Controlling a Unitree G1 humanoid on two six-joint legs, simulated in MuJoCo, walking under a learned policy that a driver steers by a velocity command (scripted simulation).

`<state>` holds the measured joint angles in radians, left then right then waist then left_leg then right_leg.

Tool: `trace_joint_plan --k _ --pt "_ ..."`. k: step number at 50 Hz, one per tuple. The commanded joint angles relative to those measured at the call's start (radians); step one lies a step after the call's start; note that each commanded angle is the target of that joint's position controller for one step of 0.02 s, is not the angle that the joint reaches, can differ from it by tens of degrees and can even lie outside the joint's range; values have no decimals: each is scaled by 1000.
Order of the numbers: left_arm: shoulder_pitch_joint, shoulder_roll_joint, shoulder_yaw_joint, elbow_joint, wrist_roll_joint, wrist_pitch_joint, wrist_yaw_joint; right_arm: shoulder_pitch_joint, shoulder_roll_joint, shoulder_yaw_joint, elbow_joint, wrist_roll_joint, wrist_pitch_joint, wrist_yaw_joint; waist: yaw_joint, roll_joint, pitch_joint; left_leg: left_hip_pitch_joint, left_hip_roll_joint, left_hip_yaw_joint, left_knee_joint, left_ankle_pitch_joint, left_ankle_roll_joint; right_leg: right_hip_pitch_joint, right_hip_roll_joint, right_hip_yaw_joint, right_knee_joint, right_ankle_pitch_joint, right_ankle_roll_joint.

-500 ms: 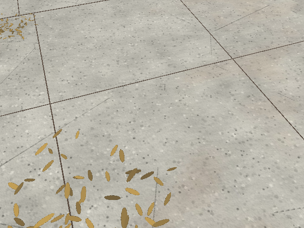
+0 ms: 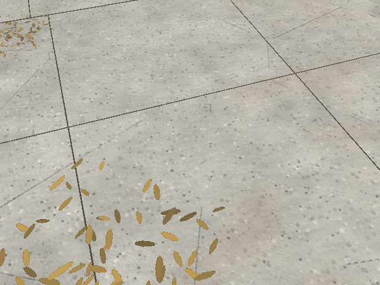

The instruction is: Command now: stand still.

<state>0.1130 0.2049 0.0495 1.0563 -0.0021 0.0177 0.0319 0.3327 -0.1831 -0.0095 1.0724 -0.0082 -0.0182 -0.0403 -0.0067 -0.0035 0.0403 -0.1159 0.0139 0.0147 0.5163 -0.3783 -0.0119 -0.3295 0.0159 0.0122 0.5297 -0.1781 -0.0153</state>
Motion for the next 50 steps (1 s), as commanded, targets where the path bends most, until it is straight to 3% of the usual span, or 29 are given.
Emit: trace_joint_plan --k 1,27,28,29,31,33,34,35,37,38,39,40,41,42,43,44,46,48,50 --pt "-22 102 14 -26 -1 -9 3 82 -89 -14 -12 1 -6 -3 2 9 3 -196 24 -20 -135 59 20 164 -47 57 -71 72 -45" --pt "10 94 3 39 -4 -3 10 150 -61 -12 -3 3 -11 -2 8 12 8 -183 19 -17 -147 120 25 174 -44 50 -63 134 -39" --pt "28 83 0 50 -4 -3 10 171 -54 -11 8 4 -9 -3 6 18 -11 -175 16 -14 -160 23 31 181 -31 35 -61 25 -38" --pt "35 86 2 53 -8 -2 10 176 -68 -16 9 8 -7 -5 6 33 9 -190 18 -27 -173 -109 48 155 -7 11 -40 -130 -36" --pt "16 97 9 43 -13 -14 6 165 -113 -31 -15 17 -6 -12 -7 84 79 -204 74 -120 -222 -358 114 21 32 -32 37 -368 -37" --pt "-56 74 5 5 -21 -51 -10 187 -178 -55 -22 31 -22 -14 -34 174 159 -141 244 -336 -341 -449 205 -146 25 -79 197 -243 -34" --pt "-76 68 3 -8 -22 -70 -20 172 -191 -63 -27 33 -33 -13 -34 184 195 -124 311 -399 -357 -398 237 -206 -21 -55 251 -208 -43" --pt "-77 67 3 -16 -26 -85 -28 163 -176 -62 -33 29 -42 -10 -26 172 206 -86 325 -399 -344 -307 241 -248 -45 -45 262 -231 -54" --pt "-20 62 5 -8 -38 -108 -40 131 -157 -60 -45 35 -47 2 17 153 189 -82 276 -298 -277 -158 199 -143 -42 -70 107 -244 -70" --pt "71 69 15 27 -40 -111 -42 104 -155 -58 -56 38 -45 8 58 135 153 -153 218 -221 -217 -80 167 43 -1 -107 8 -178 -68" --pt "190 102 35 70 -35 -110 -43 85 -160 -58 -69 34 -48 12 102 110 87 -223 160 -156 -100 123 140 232 27 -96 -10 -103 -68" --pt "342 182 62 98 -30 -112 -40 42 -125 -46 -98 34 -58 15 162 -66 22 -362 47 -22 225 269 76 399 -126 179 -138 -182 -139" --pt "483 268 77 109 -28 -117 -45 51 -49 -27 -134 35 -78 13 185 -312 -89 -571 -75 8 588 -77 25 567 -369 643 -333 -270 -285" --pt "409 176 42 99 -8 -133 -44 15 -87 -40 -144 62 -92 16 139 -180 -49 -655 -43 -150 775 -147 56 512 -418 709 -353 -301 -287" --pt "321 126 24 67 -8 -142 -40 -3 -104 -46 -150 79 -98 24 102 -118 22 -697 1 -180 822 -65 93 443 -397 562 -343 -271 -247" --pt "255 100 12 45 -7 -146 -43 -4 -104 -50 -145 72 -99 26 70 -67 37 -680 44 -178 783 39 115 392 -352 421 -355 -221 -201" --pt "218 65 -5 36 0 -143 -44 -6 -120 -71 -139 54 -84 28 33 -67 54 -614 86 -155 673 150 122 327 -267 194 -371 -30 -127" --pt "259 71 -8 45 10 -138 -35 -2 -90 -73 -134 52 -62 41 28 -68 43 -594 89 -124 643 192 105 310 -242 88 -380 97 -117" --pt "276 110 -4 45 17 -137 -22 -62 -71 -70 -165 48 -47 46 27 -42 63 -648 97 -119 603 236 78 295 -257 43 -404 157 -136"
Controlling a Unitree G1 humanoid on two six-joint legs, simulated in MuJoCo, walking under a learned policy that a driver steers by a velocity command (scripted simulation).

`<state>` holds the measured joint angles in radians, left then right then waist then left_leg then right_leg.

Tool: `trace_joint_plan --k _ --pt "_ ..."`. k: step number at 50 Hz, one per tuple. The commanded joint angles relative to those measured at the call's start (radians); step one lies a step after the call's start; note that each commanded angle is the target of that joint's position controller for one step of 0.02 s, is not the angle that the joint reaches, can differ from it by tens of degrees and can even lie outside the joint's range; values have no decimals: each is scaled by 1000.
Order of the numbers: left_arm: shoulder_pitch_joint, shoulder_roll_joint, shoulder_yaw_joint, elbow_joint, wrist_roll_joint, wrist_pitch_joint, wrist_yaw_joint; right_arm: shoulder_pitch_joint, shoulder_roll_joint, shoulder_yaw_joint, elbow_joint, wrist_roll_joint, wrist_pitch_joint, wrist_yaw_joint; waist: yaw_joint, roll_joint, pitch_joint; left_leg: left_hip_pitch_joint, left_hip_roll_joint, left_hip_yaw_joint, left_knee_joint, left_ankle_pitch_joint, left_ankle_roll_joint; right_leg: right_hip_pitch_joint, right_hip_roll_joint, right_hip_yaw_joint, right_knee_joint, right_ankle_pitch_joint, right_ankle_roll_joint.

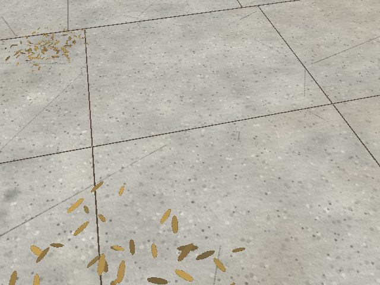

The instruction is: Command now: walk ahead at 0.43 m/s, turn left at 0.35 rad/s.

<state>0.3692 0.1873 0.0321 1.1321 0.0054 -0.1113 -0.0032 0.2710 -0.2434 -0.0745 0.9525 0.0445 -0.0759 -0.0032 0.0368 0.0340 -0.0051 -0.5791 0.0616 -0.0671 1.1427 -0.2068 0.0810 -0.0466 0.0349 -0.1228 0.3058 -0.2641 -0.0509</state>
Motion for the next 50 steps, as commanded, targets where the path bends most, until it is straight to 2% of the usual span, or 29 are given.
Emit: trace_joint_plan --k 1,3,6,9,12,13,14,15,16,17,18,19,20,21,23,26,30,32,37,39,40,41,42,43,44,45,46,47,50 --pt "14 142 15 -37 13 -7 19 -43 -7 -2 -69 -6 12 9 -14 -71 123 -214 52 -38 -68 92 -27 6 -283 157 -193 263 -105" --pt "-8 153 16 -57 17 -3 27 -123 -4 6 -112 -9 10 14 -7 -73 139 -215 51 -13 -200 167 -39 -18 -270 92 -210 287 -97" --pt "29 173 20 -66 5 0 36 -246 5 21 -170 -18 6 32 26 -69 157 -174 44 71 -351 250 -34 -12 -274 10 -220 324 -91" --pt "69 186 26 -66 -7 15 36 -318 4 27 -218 -16 5 56 33 -64 172 -165 26 120 -448 217 -2 81 -298 -46 -167 429 -79" --pt "39 229 38 -94 -8 34 41 -270 -46 4 -245 -14 6 76 -38 -130 83 4 -63 203 -469 99 55 155 -319 -98 27 943 -53" --pt "19 245 43 -108 -4 44 45 -171 -85 -17 -229 -11 9 80 -100 -158 17 130 -103 218 -464 58 80 152 -320 -108 174 1085 -44" --pt "-11 259 45 -128 -6 50 45 -21 -143 -47 -194 -9 13 77 -184 -157 -71 348 -139 211 -518 83 113 84 -300 -113 376 1086 -24" --pt "-15 252 41 -152 -3 43 43 124 -216 -83 -160 -8 25 55 -249 -86 -147 639 -79 55 -564 57 153 -142 -252 -108 661 825 15" --pt "103 73 -8 -201 16 13 16 116 -309 -92 -164 -15 24 42 -104 206 -258 971 214 -538 -651 -106 344 -582 -37 -30 1078 -226 71" --pt "-8 144 3 -237 -26 -43 0 164 -243 -71 -176 -30 15 39 -165 121 -384 1011 281 -817 -847 -211 375 -683 3 216 1203 -296 47" --pt "-128 199 22 -283 -63 -65 -4 126 -191 -57 -166 -41 1 37 -170 93 -226 918 248 -673 -879 -147 305 -780 -52 232 1184 -207 14" --pt "-152 198 20 -296 -54 -73 3 38 -157 -45 -183 -32 -10 40 -116 -10 -130 744 207 -530 -881 -28 267 -750 -102 228 1090 -109 1" --pt "-145 201 29 -284 -33 -67 13 -43 -128 -35 -205 -35 -16 43 -66 -68 -79 583 164 -423 -890 84 240 -673 -134 221 1011 -69 6" --pt "-106 209 38 -282 -25 -48 15 -88 -113 -28 -223 -45 -20 42 -22 -56 -65 474 132 -352 -906 156 227 -589 -162 233 960 -47 13" --pt "-91 193 44 -298 -9 -16 16 -94 -119 -26 -227 -37 -21 37 8 -41 -37 364 101 -286 -936 210 226 -538 -177 218 861 -36 42" --pt "-209 172 40 -354 17 3 26 -32 -161 -36 -220 -31 -22 13 -16 -20 7 284 61 -210 -957 258 221 -568 -157 183 670 105 93" --pt "-350 135 25 -389 9 -9 16 48 -151 -30 -199 -26 -13 -3 -86 28 13 305 10 -130 -935 204 148 -519 -106 155 335 396 91" --pt "-407 134 20 -408 0 -16 5 88 -152 -27 -180 -26 -14 -2 -118 45 20 331 29 -148 -933 158 135 -489 -89 146 266 460 81" --pt "-482 179 26 -459 -6 -37 -23 154 -163 -27 -151 -31 2 -9 -133 57 33 584 129 -246 -817 277 133 -588 -72 152 173 285 22" --pt "-411 201 35 -448 -8 -43 -26 135 -177 -30 -154 -33 13 -14 -87 85 5 625 132 -248 -747 486 113 -490 -42 123 145 196 -13" --pt "-296 228 50 -416 -6 -46 -23 108 -171 -25 -163 -34 17 -13 -25 84 -65 612 89 -211 -638 651 93 -323 -23 103 117 230 -44" --pt "-123 270 65 -385 6 -47 -17 75 -148 -11 -186 -41 15 -9 57 60 -203 488 42 -168 -428 619 62 -42 -121 195 171 287 -108" --pt "27 355 89 -364 25 -39 -12 172 -79 11 -193 -41 1 -6 61 -137 -360 147 -104 -83 -57 280 -22 357 -344 526 193 348 -252" --pt "66 304 80 -326 3 -25 -20 239 -74 19 -172 -27 -10 -4 52 -322 -415 -65 -185 -94 158 -376 -59 467 -470 821 69 343 -334" --pt "-1 234 59 -346 -15 -17 -19 163 -167 -2 -179 -12 -13 -4 59 -196 -255 -150 -124 -139 237 -362 -60 345 -439 732 58 339 -283" --pt "-93 199 45 -369 -7 -8 -16 75 -175 -4 -202 -14 -10 -6 37 -105 -150 -141 -78 -98 221 -292 -68 190 -397 565 60 479 -242" --pt "-153 173 32 -373 -1 -5 -22 30 -163 -5 -213 -33 -5 -8 2 -42 -72 -110 -41 -53 150 -256 -78 44 -345 451 38 633 -220" --pt "-178 154 24 -373 2 -7 -25 28 -151 -10 -217 -46 4 -11 -28 -50 -53 -63 -6 -40 68 -226 -81 -32 -309 386 20 698 -198" --pt "-206 165 22 -344 16 -9 -23 82 -66 9 -207 -42 25 -17 -77 -120 -63 80 4 1 -134 -142 -108 -161 -242 253 -27 858 -192"
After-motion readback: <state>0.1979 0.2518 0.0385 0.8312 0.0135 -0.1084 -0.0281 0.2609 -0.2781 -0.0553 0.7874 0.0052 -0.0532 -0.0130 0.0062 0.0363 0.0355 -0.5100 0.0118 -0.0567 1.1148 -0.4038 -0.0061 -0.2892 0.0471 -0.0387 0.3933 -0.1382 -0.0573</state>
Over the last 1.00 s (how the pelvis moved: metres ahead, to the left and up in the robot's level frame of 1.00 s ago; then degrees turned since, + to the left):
0.13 -0.03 0.01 4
